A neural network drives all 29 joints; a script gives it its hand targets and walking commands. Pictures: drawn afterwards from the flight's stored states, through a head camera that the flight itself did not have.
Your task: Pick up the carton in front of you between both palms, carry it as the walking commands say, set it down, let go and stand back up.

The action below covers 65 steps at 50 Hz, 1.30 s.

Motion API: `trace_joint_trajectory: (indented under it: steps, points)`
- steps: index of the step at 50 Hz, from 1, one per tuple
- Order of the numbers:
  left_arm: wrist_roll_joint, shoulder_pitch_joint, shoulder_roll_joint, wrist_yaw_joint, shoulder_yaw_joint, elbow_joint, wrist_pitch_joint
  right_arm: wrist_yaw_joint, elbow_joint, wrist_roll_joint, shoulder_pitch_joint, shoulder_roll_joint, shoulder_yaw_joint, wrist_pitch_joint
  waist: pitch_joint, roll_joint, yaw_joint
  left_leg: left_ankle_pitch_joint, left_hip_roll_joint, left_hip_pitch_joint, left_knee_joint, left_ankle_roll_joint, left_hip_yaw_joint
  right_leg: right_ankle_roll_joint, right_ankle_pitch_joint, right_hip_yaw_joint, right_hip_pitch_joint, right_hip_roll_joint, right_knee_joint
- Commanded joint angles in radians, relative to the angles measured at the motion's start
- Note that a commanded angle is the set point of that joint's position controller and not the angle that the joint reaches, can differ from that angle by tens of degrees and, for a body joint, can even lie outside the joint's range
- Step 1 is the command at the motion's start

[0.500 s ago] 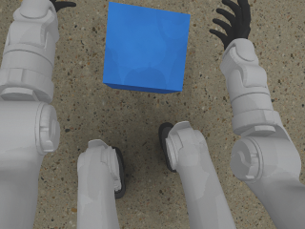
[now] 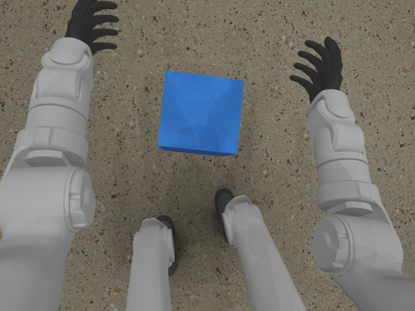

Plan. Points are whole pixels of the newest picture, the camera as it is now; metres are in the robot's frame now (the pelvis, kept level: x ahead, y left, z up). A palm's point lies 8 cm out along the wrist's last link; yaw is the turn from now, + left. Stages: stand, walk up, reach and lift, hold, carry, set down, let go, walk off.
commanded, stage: set down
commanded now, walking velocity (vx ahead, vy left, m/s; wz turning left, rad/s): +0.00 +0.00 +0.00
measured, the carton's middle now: (198, 120) +0.49 -0.07 -0.47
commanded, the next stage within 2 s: let go in 0.04 s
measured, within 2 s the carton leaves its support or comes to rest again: neither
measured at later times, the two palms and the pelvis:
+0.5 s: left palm (32, 137) +0.42 +0.16 +0.02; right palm (396, 134) +0.36 -0.26 +0.03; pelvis +0.05 -0.02 +0.12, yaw +2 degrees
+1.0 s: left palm out of the picture +0.30 +0.22 +0.10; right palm out of the picture +0.26 -0.24 +0.11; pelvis +0.11 -0.01 +0.18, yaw -1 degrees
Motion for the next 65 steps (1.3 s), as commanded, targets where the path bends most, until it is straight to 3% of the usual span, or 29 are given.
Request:
trace_joint_trajectory:
  steps: [1, 7, 13, 18, 23, 28, 34, 38, 47, 52, 60, 61, 62, 65]
  points:
    - [0.015, -0.264, 0.084, -0.009, 0.025, -0.088, -0.024, 0.008, -0.099, -0.022, -0.152, -0.091, -0.015, -0.023, -0.960, 0.135, -0.045, 0.311, -0.032, 0.572, -0.205, -0.017, 0.035, 0.040, 0.370, -0.130, 0.619, 0.045, -0.116]
    - [0.077, -0.116, 0.023, 0.007, 0.089, -0.108, -0.046, 0.047, -0.107, -0.082, -0.030, -0.073, -0.010, -0.049, -1.003, 0.120, -0.020, 0.409, -0.035, 0.695, -0.313, -0.026, 0.027, 0.035, 0.432, -0.124, 0.751, 0.048, -0.211]
    - [0.123, 0.193, -0.119, 0.094, 0.139, -0.297, -0.075, 0.136, -0.177, -0.148, 0.223, -0.105, 0.046, -0.085, -1.031, 0.093, 0.009, 0.548, -0.037, 0.876, -0.422, -0.049, 0.015, 0.008, 0.503, -0.113, 0.921, 0.052, -0.299]
    - [0.110, 0.411, -0.191, 0.160, 0.130, -0.487, -0.100, 0.207, -0.228, -0.147, 0.392, -0.159, 0.124, -0.106, -0.852, 0.049, 0.031, 0.377, -0.036, 0.894, -0.550, -0.056, 0.027, -0.014, 0.426, -0.079, 1.118, 0.038, -0.392]
    - [0.064, 0.619, -0.203, 0.161, 0.093, -0.546, -0.134, 0.235, -0.225, -0.097, 0.589, -0.179, 0.222, -0.124, -0.636, -0.005, 0.037, 0.193, -0.026, 0.889, -0.650, -0.042, 0.042, -0.018, 0.326, -0.041, 1.301, 0.017, -0.490]
    - [0.039, 0.840, -0.186, 0.135, 0.067, -0.507, -0.184, 0.231, -0.232, -0.049, 0.784, -0.178, 0.295, -0.161, -0.480, -0.054, 0.057, 0.169, -0.017, 0.925, -0.712, -0.023, 0.045, -0.009, 0.343, -0.001, 1.461, 0.003, -0.565]
    - [0.024, 1.076, -0.166, 0.110, 0.048, -0.497, -0.232, 0.205, -0.304, -0.022, 0.993, -0.177, 0.354, -0.194, -0.381, -0.099, 0.084, 0.248, -0.017, 1.033, -0.793, -0.007, 0.041, 0.004, 0.552, 0.042, 1.674, -0.009, -0.629]
    - [0.013, 1.197, -0.150, 0.097, 0.033, -0.523, -0.250, 0.193, -0.340, -0.012, 1.095, -0.187, 0.375, -0.201, -0.301, -0.084, 0.104, 0.314, -0.011, 1.159, -0.857, -0.006, 0.032, 0.008, 0.628, 0.043, 1.745, -0.005, -0.679]
    - [-0.014, 1.415, -0.148, 0.058, -0.023, -0.589, -0.240, 0.193, -0.305, -0.016, 1.166, -0.221, 0.364, -0.193, -0.095, 0.009, 0.158, 0.482, 0.025, 1.459, -0.973, -0.031, 0.016, -0.008, 0.482, -0.001, 1.727, 0.037, -0.822]
    - [-0.034, 1.478, -0.142, 0.030, -0.053, -0.644, -0.209, 0.196, -0.286, -0.041, 1.190, -0.230, 0.343, -0.168, -0.008, -0.006, 0.167, 0.507, 0.038, 1.540, -1.019, -0.033, 0.008, -0.014, 0.407, -0.015, 1.745, 0.050, -0.860]
    - [-0.047, 1.475, -0.133, 0.004, -0.074, -0.692, -0.156, 0.197, -0.287, -0.072, 1.178, -0.238, 0.318, -0.118, 0.099, -0.030, 0.165, 0.441, 0.048, 1.547, -1.047, -0.026, 0.001, -0.021, 0.311, -0.029, 1.781, 0.057, -0.868]
    - [-0.046, 1.472, -0.132, 0.003, -0.074, -0.693, -0.149, 0.198, -0.289, -0.073, 1.173, -0.237, 0.318, -0.112, 0.108, -0.028, 0.166, 0.428, 0.049, 1.539, -1.047, -0.025, 0.001, -0.021, 0.302, -0.030, 1.789, 0.057, -0.865]
    - [-0.064, 1.513, -0.136, 0.024, -0.078, -0.630, -0.178, 0.174, -0.351, -0.083, 1.127, -0.271, 0.315, -0.063, 0.057, -0.034, 0.159, 0.512, 0.057, 1.594, -1.015, -0.025, -0.010, -0.011, 0.267, -0.042, 1.763, 0.077, -0.839]
    - [-0.058, 1.492, -0.128, 0.043, -0.079, -0.651, -0.178, 0.156, -0.335, -0.083, 1.156, -0.255, 0.334, -0.032, 0.088, -0.004, 0.170, 0.539, 0.055, 1.578, -1.001, -0.034, -0.007, -0.022, 0.254, -0.040, 1.733, 0.078, -0.831]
